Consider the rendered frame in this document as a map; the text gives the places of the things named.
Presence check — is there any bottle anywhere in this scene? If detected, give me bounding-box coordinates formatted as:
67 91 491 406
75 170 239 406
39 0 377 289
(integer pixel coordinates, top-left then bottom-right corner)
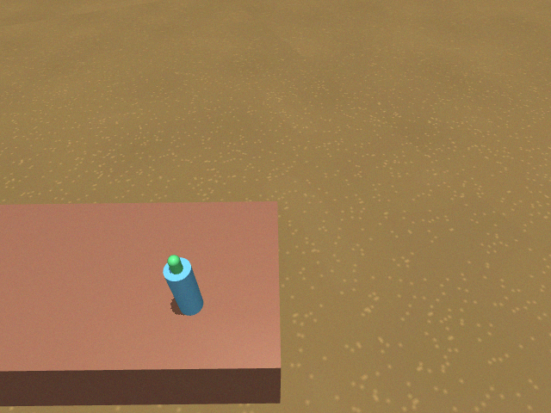
163 255 203 316

